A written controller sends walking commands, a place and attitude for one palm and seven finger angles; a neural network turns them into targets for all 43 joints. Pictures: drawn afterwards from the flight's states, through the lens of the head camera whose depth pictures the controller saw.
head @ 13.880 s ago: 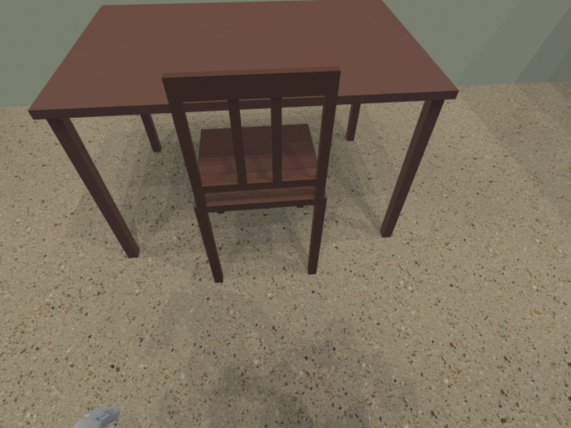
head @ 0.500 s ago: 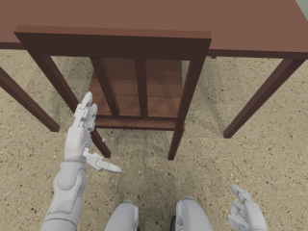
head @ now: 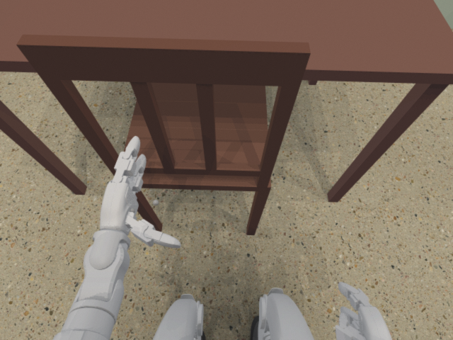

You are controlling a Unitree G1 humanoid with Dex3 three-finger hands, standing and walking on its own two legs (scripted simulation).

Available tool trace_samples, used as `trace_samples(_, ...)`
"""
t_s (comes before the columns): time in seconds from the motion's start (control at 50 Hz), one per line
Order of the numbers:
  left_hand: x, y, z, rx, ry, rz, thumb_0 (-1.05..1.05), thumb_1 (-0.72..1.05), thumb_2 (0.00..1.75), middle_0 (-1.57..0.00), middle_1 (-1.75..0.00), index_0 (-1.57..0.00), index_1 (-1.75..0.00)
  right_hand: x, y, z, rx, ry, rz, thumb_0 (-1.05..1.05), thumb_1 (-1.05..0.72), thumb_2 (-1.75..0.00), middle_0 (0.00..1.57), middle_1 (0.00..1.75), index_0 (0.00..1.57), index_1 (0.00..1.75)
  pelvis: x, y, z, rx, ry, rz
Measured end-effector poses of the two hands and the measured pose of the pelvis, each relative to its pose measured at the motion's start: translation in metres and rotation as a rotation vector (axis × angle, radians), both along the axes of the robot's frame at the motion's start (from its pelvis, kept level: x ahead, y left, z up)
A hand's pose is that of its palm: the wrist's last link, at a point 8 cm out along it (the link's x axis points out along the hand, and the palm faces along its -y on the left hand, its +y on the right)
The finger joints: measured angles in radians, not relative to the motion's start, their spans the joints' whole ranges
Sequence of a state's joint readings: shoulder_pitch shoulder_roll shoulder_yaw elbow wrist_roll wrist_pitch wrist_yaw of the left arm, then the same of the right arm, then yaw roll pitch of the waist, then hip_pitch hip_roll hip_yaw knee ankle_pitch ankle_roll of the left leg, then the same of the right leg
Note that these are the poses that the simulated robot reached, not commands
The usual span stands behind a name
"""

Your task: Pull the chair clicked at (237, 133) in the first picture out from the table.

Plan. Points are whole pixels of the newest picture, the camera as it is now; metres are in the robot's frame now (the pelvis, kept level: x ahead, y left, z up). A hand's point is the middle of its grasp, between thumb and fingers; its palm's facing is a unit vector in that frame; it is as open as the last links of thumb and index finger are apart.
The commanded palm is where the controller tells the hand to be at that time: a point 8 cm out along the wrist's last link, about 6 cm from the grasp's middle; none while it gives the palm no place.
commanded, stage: aim the fingers beside a spindle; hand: left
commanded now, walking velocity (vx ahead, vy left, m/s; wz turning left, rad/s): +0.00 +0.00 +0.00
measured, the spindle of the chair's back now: (157, 130) +0.50 +0.15 +0.01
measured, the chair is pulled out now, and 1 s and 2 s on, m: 0.00 0.00 0.00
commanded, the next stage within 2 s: none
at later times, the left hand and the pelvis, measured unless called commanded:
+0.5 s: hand (156, 205) +0.33 +0.13 +0.03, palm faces -0.03 -1.00 -0.04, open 16.9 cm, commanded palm +0.32 +0.19 +0.02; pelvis +0.00 +0.00 +0.00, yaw +0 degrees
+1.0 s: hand (153, 200) +0.35 +0.14 +0.01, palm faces -0.03 -1.00 -0.05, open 16.9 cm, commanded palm +0.32 +0.18 +0.01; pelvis +0.00 +0.00 +0.00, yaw +0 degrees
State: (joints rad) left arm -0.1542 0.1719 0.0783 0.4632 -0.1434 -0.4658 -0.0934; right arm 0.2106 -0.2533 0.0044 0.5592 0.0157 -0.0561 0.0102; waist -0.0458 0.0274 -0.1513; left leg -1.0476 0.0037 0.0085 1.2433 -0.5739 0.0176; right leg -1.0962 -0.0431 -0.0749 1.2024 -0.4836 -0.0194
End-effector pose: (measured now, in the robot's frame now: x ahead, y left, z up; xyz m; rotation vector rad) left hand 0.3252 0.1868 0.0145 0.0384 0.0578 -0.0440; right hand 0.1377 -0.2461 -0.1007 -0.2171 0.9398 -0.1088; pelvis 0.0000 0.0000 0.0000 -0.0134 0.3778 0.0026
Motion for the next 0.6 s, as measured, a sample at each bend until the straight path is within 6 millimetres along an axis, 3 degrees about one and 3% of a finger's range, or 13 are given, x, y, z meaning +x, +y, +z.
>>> trace_samples(0.08, -0.005, -0.007, -0.008, -0.027, 0.015, -0.018, -0.01, -0.50, 0.30, -0.06, -0.08, -0.06, -0.08, 0.002, -0.003, 0.003, -0.022, -0.013, -0.008, 0.01, -0.91, -0.90, 0.20, 0.30, 0.20, 0.30, 0.001, 0.001, -0.001, -0.003, 0.003, -0.002)
trace_samples(0.24, -0.001, -0.001, 0.022, 0.007, -0.122, 0.007, -0.01, -0.50, 0.30, -0.06, -0.08, -0.06, -0.08, 0.009, 0.002, 0.005, -0.015, -0.024, 0.008, 0.01, -0.91, -0.90, 0.20, 0.30, 0.20, 0.30, 0.003, 0.004, 0.001, -0.005, -0.006, 0.000)
trace_samples(0.36, -0.005, -0.012, -0.007, -0.018, 0.025, -0.032, -0.01, -0.50, 0.30, -0.06, -0.08, -0.06, -0.08, 0.012, 0.008, 0.003, 0.009, -0.024, 0.013, 0.01, -0.91, -0.90, 0.20, 0.30, 0.20, 0.30, 0.002, 0.006, 0.000, -0.004, 0.001, 0.000)
trace_samples(0.42, -0.012, -0.017, -0.008, -0.027, 0.022, -0.033, -0.01, -0.50, 0.30, -0.06, -0.08, -0.06, -0.08, 0.012, 0.009, 0.004, 0.004, -0.031, 0.004, 0.01, -0.91, -0.90, 0.20, 0.30, 0.20, 0.30, 0.002, 0.006, -0.001, -0.002, 0.000, -0.006)
trace_samples(0.54, -0.007, 0.001, 0.022, 0.014, -0.136, 0.034, -0.01, -0.50, 0.30, -0.06, -0.08, -0.06, -0.08, 0.012, 0.011, 0.001, 0.001, -0.022, 0.016, 0.01, -0.91, -0.90, 0.20, 0.30, 0.20, 0.30, 0.002, 0.004, -0.001, -0.004, -0.008, -0.002)
trace_samples(0.6, 0.000, 0.008, 0.018, 0.023, -0.110, 0.034, -0.01, -0.50, 0.30, -0.06, -0.08, -0.06, -0.08, 0.011, 0.011, -0.001, 0.007, -0.010, 0.027, 0.01, -0.91, -0.90, 0.20, 0.30, 0.20, 0.30, 0.001, 0.004, -0.002, -0.007, -0.006, 0.004)
